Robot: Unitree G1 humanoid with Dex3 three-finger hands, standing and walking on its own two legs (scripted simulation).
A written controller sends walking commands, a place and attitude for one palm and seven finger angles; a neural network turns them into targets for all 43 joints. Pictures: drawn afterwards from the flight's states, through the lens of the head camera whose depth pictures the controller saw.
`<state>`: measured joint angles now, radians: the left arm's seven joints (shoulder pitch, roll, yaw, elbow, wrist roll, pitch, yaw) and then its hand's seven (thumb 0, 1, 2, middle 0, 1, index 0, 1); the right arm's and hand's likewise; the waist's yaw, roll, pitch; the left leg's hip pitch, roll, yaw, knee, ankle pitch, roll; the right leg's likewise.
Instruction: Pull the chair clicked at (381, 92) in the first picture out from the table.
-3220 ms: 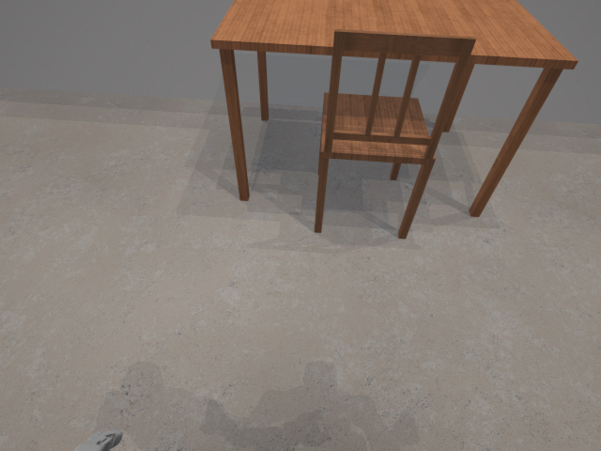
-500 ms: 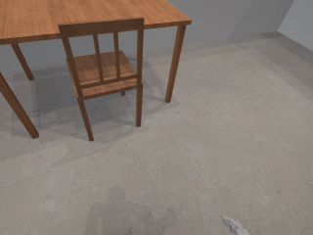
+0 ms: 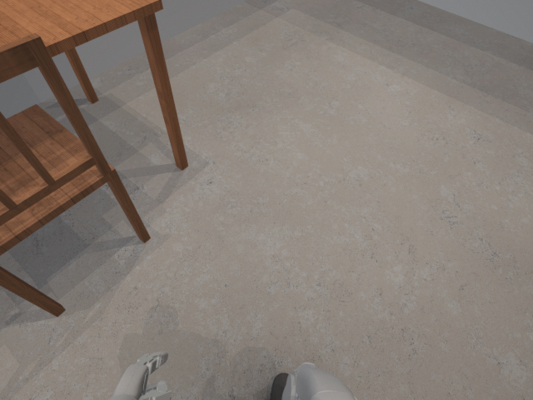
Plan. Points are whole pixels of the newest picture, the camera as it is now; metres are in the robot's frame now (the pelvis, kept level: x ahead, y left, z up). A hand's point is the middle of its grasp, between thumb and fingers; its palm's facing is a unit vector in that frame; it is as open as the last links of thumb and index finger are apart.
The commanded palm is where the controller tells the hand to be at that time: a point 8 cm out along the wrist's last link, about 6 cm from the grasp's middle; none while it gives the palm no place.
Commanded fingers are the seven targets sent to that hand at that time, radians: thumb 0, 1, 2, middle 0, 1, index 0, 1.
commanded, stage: walk to a spot facing it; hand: left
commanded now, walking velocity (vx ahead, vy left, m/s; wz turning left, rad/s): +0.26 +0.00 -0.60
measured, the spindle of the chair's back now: out of the picture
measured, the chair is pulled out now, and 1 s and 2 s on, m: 0.00 0.00 0.00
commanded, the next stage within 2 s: none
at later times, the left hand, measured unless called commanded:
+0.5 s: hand (126, 328) +0.26 +0.25 -0.17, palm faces -0.12 -0.96 -0.25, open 7.3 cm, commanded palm none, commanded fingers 0.00 0.90 0.90 -0.20 -0.30 -0.20 -0.30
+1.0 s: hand (211, 235) +0.43 +0.11 -0.14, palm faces -0.54 -0.78 -0.30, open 7.4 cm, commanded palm none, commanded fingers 0.00 0.90 0.90 -0.20 -0.30 -0.20 -0.30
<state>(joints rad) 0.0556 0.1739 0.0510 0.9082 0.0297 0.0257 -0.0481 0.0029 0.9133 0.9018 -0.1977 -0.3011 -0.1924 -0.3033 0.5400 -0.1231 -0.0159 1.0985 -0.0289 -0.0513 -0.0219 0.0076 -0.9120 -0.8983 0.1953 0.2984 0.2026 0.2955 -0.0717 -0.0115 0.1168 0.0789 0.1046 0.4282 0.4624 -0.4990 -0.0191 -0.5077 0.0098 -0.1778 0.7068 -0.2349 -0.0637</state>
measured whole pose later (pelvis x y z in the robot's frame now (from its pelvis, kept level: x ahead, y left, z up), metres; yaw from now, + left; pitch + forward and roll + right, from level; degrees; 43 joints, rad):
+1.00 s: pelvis +0.21 +0.00 +0.00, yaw -36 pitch +0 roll +1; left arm 0.15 0.20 0.06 0.86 0.01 0.03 0.00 0.00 0.91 0.90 -0.20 -0.30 -0.20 -0.30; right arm 0.26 -0.28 -0.08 0.94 -0.02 0.07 -0.01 0.01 -0.91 -0.90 0.19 0.30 0.20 0.30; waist -0.02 0.07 0.09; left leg -0.45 0.17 0.13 1.08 -0.50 -0.07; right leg -0.36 -0.02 -0.07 0.67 -0.31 -0.04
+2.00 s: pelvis +0.17 +0.02 +0.02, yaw -71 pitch +0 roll +1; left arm 0.19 0.19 0.05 0.90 0.01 0.01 0.00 0.00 0.91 0.90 -0.20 -0.30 -0.20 -0.30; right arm 0.23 -0.26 -0.07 0.95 -0.03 0.06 0.01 0.01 -0.91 -0.90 0.19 0.30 0.20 0.30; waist -0.02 0.04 0.06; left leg -0.50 0.14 0.07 1.08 -0.35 -0.10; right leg -0.22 0.02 -0.02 0.48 -0.27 -0.05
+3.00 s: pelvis +0.24 -0.11 +0.02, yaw -62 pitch +1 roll +1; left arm 0.07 0.15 0.02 0.90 0.01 0.00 0.03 0.00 0.91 0.90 -0.20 -0.30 -0.20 -0.30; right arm 0.31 -0.22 -0.09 1.01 -0.02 0.06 0.00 0.01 -0.91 -0.90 0.20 0.30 0.20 0.30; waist -0.07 0.06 0.05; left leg -0.46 -0.02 0.00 1.02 -0.48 -0.05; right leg -0.22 -0.04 -0.11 0.51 -0.31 -0.02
